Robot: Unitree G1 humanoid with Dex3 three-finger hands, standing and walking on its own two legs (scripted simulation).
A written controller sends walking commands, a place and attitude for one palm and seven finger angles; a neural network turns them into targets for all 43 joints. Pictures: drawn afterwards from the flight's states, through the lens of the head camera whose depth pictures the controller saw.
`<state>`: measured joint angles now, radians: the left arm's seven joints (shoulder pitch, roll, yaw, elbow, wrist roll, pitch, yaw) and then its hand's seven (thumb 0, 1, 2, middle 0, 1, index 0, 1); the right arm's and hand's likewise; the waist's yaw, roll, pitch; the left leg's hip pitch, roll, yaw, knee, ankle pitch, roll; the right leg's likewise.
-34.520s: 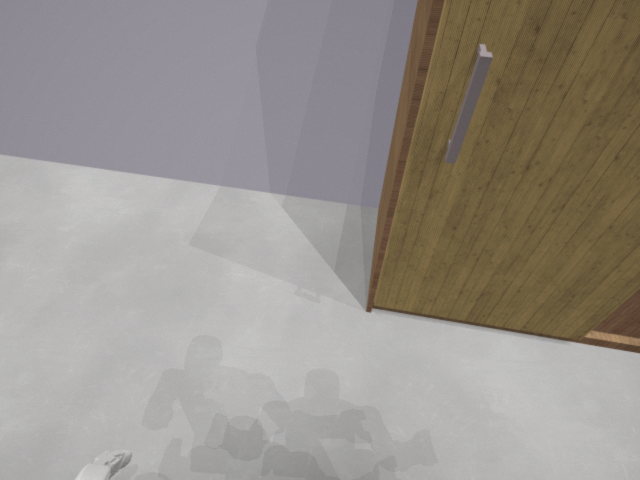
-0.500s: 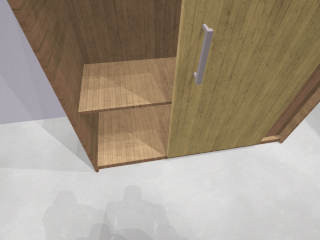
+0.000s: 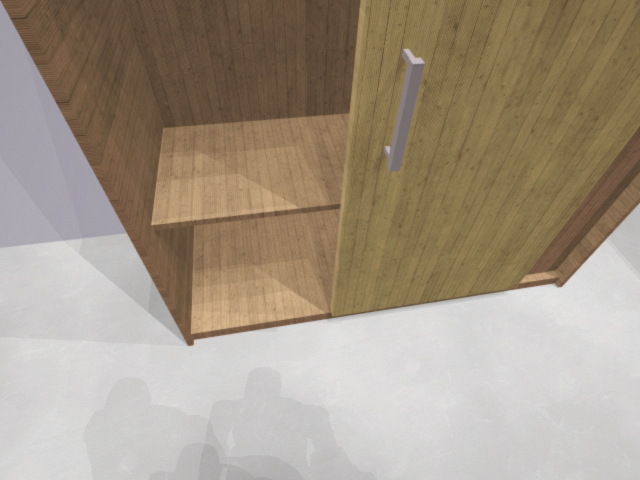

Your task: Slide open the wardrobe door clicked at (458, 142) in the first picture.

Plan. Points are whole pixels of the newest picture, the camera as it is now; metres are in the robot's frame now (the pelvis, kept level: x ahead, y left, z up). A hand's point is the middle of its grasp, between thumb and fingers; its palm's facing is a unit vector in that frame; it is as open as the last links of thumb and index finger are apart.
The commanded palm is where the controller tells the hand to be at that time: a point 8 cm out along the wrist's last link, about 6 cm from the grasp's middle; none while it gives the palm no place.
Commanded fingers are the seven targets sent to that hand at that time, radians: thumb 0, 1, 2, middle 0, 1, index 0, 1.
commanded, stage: stand and wait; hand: left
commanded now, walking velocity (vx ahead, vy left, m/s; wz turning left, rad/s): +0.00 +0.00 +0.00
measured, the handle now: (400, 114) +0.71 -0.11 +0.08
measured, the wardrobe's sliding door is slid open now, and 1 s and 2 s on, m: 0.48 0.48 0.48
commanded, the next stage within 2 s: none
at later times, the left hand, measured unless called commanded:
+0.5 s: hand out of the picture +0.00 +0.16 -0.18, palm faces +0.01 -0.99 -0.16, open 7.4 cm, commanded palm none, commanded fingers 0.00 0.90 0.90 -0.20 -0.30 -0.20 -0.30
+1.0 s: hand out of the picture +0.00 +0.16 -0.18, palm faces +0.01 -0.99 -0.16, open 7.4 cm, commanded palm none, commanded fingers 0.00 0.90 0.90 -0.20 -0.30 -0.20 -0.30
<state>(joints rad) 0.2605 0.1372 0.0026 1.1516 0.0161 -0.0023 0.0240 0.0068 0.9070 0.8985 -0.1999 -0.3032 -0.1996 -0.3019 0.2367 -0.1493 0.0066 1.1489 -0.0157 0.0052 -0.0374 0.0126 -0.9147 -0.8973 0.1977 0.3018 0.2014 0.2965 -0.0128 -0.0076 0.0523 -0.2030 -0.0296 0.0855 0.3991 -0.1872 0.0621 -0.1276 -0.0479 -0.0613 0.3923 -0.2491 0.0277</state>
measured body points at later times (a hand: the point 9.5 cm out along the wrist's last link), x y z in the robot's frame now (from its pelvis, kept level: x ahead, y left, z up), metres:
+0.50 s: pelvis +0.01 +0.00 +0.00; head +0.03 +0.00 +0.45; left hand +0.00 +0.21 -0.17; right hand +0.01 -0.23 -0.16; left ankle +0.02 +0.08 -0.74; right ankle -0.03 -0.13 -0.74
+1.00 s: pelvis +0.01 -0.01 +0.00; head +0.03 +0.00 +0.45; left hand +0.00 +0.21 -0.17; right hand +0.01 -0.23 -0.16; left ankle +0.02 +0.08 -0.74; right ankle -0.03 -0.13 -0.74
